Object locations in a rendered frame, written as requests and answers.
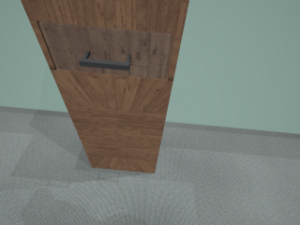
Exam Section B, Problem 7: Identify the handle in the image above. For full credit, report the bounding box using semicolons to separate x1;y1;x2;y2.
79;51;131;71

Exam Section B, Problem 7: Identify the cabinet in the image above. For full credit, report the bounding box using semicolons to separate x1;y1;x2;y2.
21;0;189;173

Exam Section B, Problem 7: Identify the drawer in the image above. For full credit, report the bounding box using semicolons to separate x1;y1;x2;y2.
38;22;173;80

